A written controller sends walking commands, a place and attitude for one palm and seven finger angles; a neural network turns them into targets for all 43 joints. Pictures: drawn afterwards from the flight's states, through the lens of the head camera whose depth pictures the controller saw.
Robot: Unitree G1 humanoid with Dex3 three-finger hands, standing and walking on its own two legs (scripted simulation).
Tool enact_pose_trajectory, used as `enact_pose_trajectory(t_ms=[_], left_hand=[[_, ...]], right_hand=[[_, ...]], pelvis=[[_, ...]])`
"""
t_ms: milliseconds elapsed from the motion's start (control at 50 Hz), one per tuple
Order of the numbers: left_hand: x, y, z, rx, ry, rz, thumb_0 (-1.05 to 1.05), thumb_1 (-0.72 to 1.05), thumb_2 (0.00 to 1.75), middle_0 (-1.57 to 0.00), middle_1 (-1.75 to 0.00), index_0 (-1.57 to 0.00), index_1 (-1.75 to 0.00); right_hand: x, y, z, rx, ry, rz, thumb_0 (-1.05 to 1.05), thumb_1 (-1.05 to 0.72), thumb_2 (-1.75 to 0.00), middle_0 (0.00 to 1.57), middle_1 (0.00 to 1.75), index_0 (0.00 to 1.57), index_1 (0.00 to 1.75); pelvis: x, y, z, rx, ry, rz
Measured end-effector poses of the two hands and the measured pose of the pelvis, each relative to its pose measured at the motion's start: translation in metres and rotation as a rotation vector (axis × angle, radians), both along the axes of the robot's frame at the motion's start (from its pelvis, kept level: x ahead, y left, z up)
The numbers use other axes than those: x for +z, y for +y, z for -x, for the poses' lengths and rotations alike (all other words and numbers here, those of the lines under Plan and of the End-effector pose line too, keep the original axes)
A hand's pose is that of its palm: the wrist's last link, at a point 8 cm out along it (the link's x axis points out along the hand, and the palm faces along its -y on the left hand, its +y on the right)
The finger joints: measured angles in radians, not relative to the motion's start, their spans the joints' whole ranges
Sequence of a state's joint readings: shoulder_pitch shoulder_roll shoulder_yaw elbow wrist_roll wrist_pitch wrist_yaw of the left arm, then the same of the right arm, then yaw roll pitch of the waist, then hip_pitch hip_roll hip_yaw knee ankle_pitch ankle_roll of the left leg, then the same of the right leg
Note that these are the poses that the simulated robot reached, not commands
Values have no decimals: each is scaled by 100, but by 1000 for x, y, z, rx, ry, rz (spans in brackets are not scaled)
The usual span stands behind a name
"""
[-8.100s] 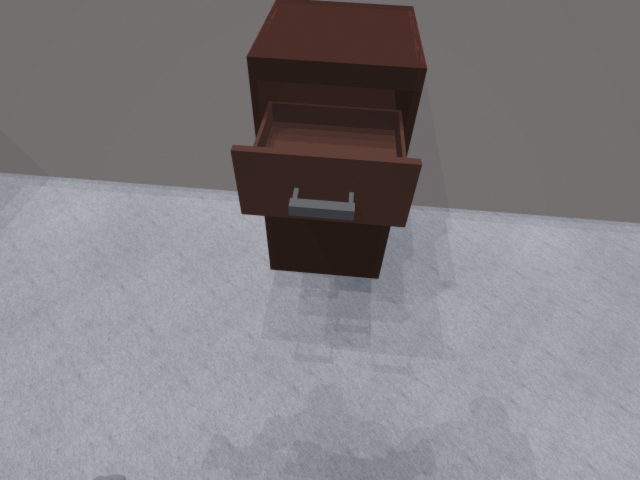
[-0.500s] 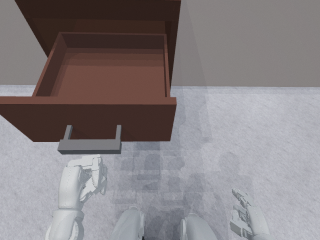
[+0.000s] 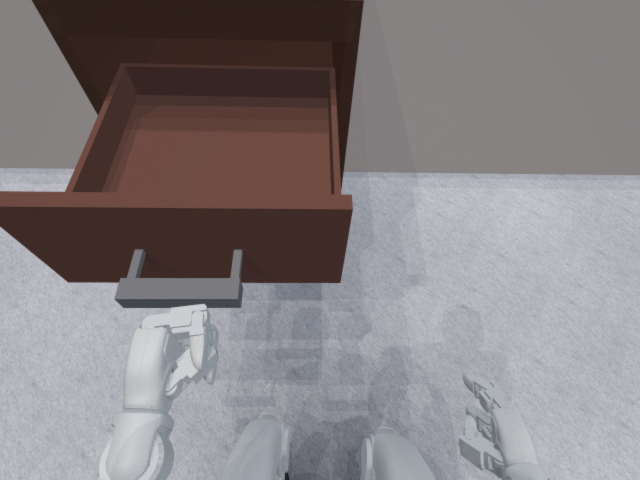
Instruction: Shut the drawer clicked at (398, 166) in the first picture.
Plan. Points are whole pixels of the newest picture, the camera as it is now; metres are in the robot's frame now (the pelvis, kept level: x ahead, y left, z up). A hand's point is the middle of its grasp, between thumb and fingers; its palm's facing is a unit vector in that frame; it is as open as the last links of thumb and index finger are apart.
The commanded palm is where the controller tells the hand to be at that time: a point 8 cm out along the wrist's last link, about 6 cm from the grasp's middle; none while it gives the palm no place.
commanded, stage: push the drawer shut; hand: left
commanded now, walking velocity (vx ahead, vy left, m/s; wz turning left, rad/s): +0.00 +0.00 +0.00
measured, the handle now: (185, 275) +0.34 +0.19 +0.04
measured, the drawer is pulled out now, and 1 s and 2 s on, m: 0.30 0.19 0.06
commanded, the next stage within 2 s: none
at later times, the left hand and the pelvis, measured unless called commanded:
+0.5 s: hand (217, 304) +0.31 +0.14 +0.03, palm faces +0.03 -1.00 -0.04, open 3.1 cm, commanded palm +0.30 +0.19 +0.04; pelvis -0.01 +0.00 +0.00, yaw +0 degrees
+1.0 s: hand (222, 258) +0.37 +0.15 +0.03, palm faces +0.05 -1.00 -0.04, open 3.2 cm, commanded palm +0.36 +0.19 +0.04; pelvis -0.01 +0.01 +0.01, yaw -1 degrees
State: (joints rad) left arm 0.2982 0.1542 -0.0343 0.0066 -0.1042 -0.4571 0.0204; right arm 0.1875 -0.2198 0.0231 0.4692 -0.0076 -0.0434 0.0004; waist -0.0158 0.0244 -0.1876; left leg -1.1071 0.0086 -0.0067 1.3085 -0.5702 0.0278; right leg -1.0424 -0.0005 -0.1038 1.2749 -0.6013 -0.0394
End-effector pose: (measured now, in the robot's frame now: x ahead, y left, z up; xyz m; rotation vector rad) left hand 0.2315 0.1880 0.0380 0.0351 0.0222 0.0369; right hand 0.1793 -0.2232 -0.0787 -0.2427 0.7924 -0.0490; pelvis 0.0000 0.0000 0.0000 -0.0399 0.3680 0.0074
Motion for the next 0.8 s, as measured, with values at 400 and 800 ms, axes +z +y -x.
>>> enact_pose_trajectory(t_ms=[400, 800], left_hand=[[-2, 5, -43, -8, -23, -6, -1, 88, 95, -140, -160, -140, -160], [-2, 11, -94, -3, -33, -4, 0, 84, 92, -140, -160, -140, -160]], right_hand=[[-9, -18, 28, -39, 96, 30, 2, -91, -90, 20, 30, 20, 30], [-11, -21, 61, -91, 186, 43, 1, -91, -90, 20, 30, 20, 30]], pelvis=[[3, -4, 6, 2, -3, -1], [7, 2, 11, -10, -2, -1]])
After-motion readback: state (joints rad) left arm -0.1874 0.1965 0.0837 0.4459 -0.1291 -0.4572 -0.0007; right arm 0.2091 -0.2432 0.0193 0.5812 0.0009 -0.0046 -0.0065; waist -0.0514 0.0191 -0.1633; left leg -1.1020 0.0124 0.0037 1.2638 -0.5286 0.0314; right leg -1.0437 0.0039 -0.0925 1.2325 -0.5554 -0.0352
